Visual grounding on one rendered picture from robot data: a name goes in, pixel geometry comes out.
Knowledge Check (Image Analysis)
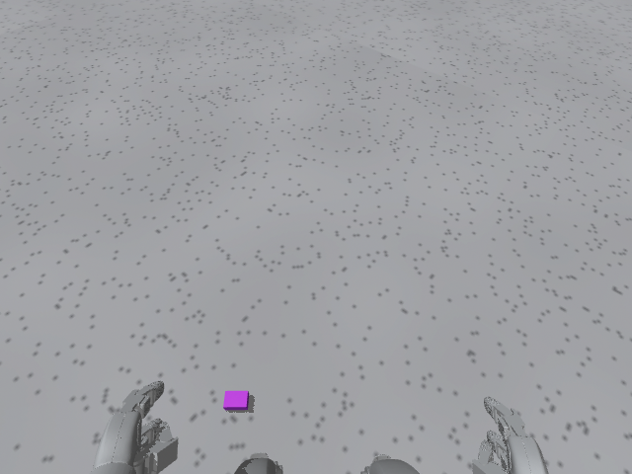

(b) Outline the right robot hand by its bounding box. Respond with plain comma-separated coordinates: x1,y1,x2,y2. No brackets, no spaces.
472,397,548,474

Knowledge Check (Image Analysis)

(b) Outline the left robot hand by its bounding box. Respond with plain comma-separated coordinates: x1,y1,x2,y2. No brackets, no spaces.
93,381,178,474

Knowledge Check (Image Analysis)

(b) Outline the small box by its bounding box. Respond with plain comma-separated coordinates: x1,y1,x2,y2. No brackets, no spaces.
223,391,249,410

